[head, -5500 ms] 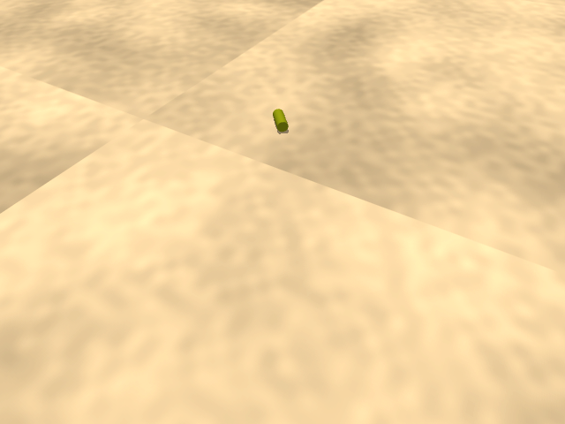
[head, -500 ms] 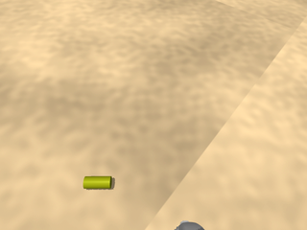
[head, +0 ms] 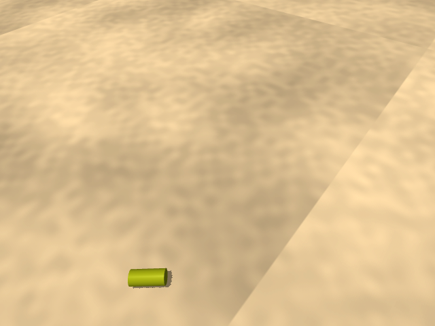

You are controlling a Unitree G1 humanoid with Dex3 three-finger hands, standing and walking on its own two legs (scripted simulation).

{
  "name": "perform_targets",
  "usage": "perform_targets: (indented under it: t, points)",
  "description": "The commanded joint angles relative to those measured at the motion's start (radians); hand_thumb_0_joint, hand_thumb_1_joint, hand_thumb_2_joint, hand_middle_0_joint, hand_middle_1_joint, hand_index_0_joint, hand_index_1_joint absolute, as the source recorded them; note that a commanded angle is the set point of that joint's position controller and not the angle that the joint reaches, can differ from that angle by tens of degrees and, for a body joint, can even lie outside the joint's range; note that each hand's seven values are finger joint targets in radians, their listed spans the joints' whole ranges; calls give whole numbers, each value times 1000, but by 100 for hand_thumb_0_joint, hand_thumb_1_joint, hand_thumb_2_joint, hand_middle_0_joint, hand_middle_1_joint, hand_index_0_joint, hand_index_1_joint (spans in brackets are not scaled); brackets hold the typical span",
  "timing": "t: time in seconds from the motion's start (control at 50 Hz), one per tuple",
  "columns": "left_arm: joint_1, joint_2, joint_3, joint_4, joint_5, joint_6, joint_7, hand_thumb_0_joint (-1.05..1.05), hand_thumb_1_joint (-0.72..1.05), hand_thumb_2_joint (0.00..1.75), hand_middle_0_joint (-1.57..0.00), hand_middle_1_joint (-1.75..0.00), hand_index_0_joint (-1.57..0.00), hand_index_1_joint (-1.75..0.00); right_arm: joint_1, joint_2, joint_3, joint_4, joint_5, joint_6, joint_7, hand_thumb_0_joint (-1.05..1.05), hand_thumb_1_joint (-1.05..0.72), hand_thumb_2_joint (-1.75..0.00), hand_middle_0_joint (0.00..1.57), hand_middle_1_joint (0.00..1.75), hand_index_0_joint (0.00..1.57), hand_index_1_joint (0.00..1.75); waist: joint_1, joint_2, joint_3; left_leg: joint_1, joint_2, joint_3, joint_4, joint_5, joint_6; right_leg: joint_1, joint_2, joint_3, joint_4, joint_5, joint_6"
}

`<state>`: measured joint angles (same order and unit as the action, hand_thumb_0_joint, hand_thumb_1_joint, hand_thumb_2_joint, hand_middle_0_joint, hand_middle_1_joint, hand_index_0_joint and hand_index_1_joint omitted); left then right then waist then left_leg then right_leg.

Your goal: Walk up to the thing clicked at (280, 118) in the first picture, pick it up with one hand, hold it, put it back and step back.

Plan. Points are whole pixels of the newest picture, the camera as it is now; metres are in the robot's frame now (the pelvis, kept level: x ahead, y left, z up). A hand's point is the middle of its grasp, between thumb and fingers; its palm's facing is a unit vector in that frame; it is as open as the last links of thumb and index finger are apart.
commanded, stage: walk up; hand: left
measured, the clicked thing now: (148, 277) +0.46 +0.35 -0.72
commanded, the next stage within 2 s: stand in 0.92 s
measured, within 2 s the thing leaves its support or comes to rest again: neither
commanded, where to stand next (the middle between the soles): +0.07 -0.01 m, yaw +2 degrees
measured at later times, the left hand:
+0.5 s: hand out of the picture +0.11 +0.26 -0.14, palm faces +0.01 -0.96 -0.29, open 7.3 cm
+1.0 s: hand out of the picture +0.08 +0.27 -0.14, palm faces +0.00 -0.95 -0.32, open 7.4 cm
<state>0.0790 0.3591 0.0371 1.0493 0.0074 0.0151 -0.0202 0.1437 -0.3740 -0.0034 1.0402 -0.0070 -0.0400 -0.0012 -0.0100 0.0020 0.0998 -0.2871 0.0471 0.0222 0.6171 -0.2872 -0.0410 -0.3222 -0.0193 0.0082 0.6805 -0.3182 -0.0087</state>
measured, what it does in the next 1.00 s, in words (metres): stands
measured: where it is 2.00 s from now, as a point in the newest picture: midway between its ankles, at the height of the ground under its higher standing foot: outside the picture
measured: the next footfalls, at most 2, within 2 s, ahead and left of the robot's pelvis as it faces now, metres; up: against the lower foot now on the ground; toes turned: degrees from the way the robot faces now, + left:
none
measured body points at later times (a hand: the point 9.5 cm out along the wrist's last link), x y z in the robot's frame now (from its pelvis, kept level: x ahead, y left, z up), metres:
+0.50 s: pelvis +0.00 +0.02 +0.02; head +0.02 +0.02 +0.47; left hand +0.11 +0.31 -0.11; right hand +0.10 -0.29 -0.10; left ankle +0.03 +0.16 -0.72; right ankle +0.03 -0.11 -0.72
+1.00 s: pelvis +0.01 +0.02 +0.02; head +0.03 +0.02 +0.47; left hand +0.08 +0.32 -0.11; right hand +0.11 -0.28 -0.11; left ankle +0.03 +0.16 -0.72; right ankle +0.03 -0.11 -0.72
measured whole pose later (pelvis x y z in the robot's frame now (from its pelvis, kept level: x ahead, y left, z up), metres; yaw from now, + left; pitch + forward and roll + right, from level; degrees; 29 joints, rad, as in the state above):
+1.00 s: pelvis +0.01 +0.02 +0.02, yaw +0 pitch -2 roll +0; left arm 0.09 0.34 0.02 1.16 0.01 0.00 -0.02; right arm 0.06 -0.34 -0.01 1.14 -0.02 -0.02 0.01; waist 0.01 0.00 0.06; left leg -0.14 0.04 0.03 0.34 -0.16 -0.03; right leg -0.15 -0.03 0.00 0.35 -0.16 0.02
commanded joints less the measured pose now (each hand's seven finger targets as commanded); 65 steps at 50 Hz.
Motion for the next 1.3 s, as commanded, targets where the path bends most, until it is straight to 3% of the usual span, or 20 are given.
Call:
perform_targets:
  t: [0.0, 0.12, 0.3, 0.42, 0.6, 0.88, 0.9, 1.06, 1.08, 1.28]
  points:
    - [-93, 217, 38, -64, -5, -35, 15, 0, 90, 90, -20, -30, -20, -30, -31, -204, -40, -17, 6, -15, -17, 0, -90, -90, 20, 30, 20, 30, -3, -107, -169, 111, 43, -52, -113, 129, 68, 51, -123, 165, -257, 154, -56]
    - [-106, 204, 37, -25, -11, -27, 14, 0, 90, 90, -20, -30, -20, -30, -63, -199, -33, 19, 3, -11, -17, 0, -90, -90, 20, 30, 20, 30, 3, -62, -160, 130, 63, -55, -190, 180, 59, 90, -114, 135, -297, 151, -38]
    - [-99, 188, 36, 10, -11, -18, 5, 0, 90, 90, -20, -30, -20, -30, -112, -208, -29, 35, -1, -15, -14, 0, -90, -90, 20, 30, 20, 30, 18, 22, -127, 99, 92, -90, -298, 98, 55, 142, -96, 100, -346, 95, -25]
    - [-91, 183, 31, 20, -9, -20, 0, 0, 90, 90, -20, -30, -20, -30, -121, -204, -30, 32, -2, -19, -13, 0, -90, -90, 20, 30, 20, 30, 16, 27, -135, 103, 96, -96, -321, 90, 54, 164, -97, 94, -360, 143, -19]
    - [-72, 184, 28, 32, -6, -21, 2, 0, 90, 90, -20, -30, -20, -30, -125, -201, -36, 28, -1, -16, -12, 0, -90, -90, 20, 30, 20, 30, 12, 14, -154, 129, 102, -94, -329, 156, 52, 194, -100, 81, -366, 202, -9]
    - [-38, 182, 27, 47, -2, -24, 9, 0, 90, 90, -20, -30, -20, -30, -130, -190, -43, 35, 1, -7, -9, 0, -90, -90, 20, 30, 20, 30, 10, 6, -150, 159, 99, -86, -338, 174, 50, 192, -100, 77, -384, 221, -4]
    - [-45, 182, 15, 37, 6, -36, 13, 0, 90, 90, -20, -30, -20, -30, -139, -178, -43, 39, -11, 2, -6, 0, -90, -90, 20, 30, 20, 30, 5, 9, -124, 150, 89, -85, -343, 172, 45, 185, -106, 79, -393, 200, -4]
    - [-27, 198, 9, 34, 3, -51, 23, 0, 90, 90, -20, -30, -20, -30, -123, -174, -44, 48, -6, 12, 4, 0, -90, -90, 20, 30, 20, 30, 4, -13, -120, 161, 84, -88, -347, 163, 45, 181, -111, 79, -410, 178, 2]
    - [-28, 197, 9, 30, 4, -52, 25, 0, 90, 90, -20, -30, -20, -30, -130, -181, -47, 45, -7, 12, 4, 0, -90, -90, 20, 30, 20, 30, 2, -1, -146, 187, 89, -84, -338, 198, 48, 191, -115, 76, -398, 224, -2]
    - [-27, 199, 6, 27, 1, -49, 26, 0, 90, 90, -20, -30, -20, -30, -126, -181, -44, 52, -5, 11, 4, 0, -90, -90, 20, 30, 20, 30, 8, 3, -134, 176, 91, -88, -351, 212, 42, 205, -112, 64, -394, 233, -3]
